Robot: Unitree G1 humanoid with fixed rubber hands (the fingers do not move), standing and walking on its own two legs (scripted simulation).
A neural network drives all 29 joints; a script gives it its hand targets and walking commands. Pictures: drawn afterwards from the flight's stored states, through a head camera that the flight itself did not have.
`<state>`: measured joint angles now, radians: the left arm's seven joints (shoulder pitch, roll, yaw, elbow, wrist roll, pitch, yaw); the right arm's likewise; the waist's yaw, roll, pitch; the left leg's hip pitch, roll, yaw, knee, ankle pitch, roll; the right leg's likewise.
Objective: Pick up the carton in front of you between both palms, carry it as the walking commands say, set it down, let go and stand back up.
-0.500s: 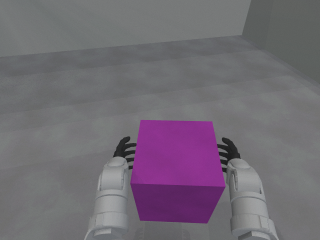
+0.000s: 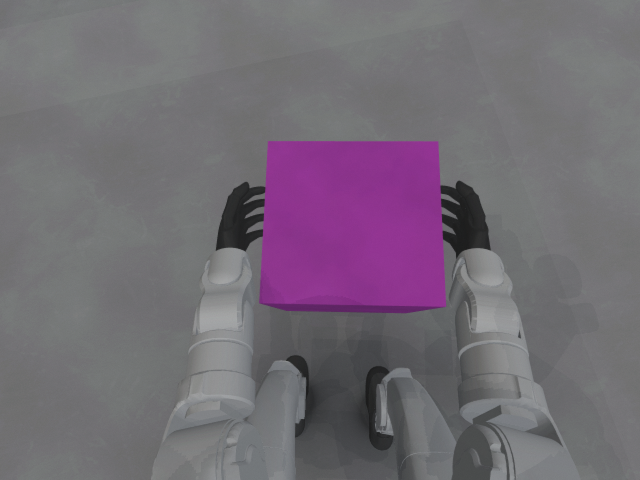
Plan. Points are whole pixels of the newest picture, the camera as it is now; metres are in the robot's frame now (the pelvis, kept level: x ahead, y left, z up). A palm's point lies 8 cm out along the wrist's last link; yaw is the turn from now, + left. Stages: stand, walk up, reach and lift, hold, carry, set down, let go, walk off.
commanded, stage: set down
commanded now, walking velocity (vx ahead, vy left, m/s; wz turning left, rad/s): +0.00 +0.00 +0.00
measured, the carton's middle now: (348, 241) +0.40 +0.00 -0.17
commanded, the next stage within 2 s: none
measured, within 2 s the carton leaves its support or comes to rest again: rests again in 1.62 s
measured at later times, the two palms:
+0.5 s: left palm (262, 225) +0.44 +0.14 -0.21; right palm (444, 230) +0.43 -0.16 -0.21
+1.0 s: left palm (280, 227) +0.48 +0.13 -0.37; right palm (424, 227) +0.48 -0.17 -0.37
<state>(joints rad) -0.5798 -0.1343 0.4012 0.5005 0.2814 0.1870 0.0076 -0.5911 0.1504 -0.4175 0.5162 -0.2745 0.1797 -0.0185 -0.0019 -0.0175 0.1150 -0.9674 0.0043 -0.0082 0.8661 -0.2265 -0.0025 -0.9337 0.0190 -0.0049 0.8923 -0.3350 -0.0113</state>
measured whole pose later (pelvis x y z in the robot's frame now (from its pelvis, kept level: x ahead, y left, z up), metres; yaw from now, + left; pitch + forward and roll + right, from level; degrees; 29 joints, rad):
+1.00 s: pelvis -0.05 +0.01 -0.25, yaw -2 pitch +48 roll +1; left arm -1.21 0.03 0.47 0.65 0.20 0.32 0.09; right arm -1.26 -0.11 -0.43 0.73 -0.19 0.32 -0.04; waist 0.00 0.00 0.03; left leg -2.14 -0.04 -0.02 1.81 -0.51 -0.03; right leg -2.12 0.05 0.03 1.84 -0.55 0.01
